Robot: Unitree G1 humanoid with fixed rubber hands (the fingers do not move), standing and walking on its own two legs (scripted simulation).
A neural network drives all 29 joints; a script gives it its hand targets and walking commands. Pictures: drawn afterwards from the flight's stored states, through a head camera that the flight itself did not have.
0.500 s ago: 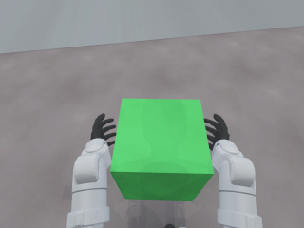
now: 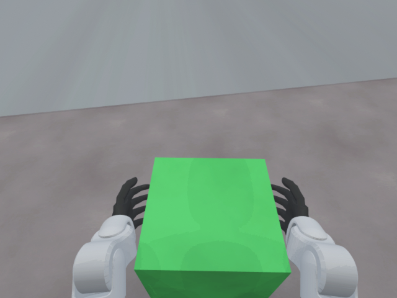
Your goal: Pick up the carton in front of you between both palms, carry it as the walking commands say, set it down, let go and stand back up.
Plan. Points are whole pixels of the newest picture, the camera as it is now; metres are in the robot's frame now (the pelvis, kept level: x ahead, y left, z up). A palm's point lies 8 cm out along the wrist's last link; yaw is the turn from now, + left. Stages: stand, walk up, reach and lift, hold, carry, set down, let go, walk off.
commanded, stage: carry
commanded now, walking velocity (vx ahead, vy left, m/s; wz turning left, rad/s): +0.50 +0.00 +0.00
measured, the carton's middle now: (208, 236) +0.25 +0.00 +0.02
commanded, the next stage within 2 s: none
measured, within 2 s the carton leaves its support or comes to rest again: neither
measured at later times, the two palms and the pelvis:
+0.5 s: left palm (154, 124) +0.51 +0.14 +0.09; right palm (270, 124) +0.52 -0.16 +0.09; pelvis +0.29 -0.01 +0.00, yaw +1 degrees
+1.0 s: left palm (155, 101) +0.62 +0.15 +0.10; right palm (259, 99) +0.63 -0.15 +0.09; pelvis +0.40 -0.01 +0.01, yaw +2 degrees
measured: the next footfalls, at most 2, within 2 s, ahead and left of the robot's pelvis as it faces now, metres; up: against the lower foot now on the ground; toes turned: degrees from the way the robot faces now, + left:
left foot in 0.02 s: +0.18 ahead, +0.10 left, +0.00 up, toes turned +10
right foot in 0.48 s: +0.45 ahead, -0.11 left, +0.00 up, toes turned +16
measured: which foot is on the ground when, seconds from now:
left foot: up 0.00-0.00, down 0.02-0.48, up 0.50-0.64, down 0.66-1.00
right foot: down 0.00-0.04, up 0.06-0.46, down 0.48-1.00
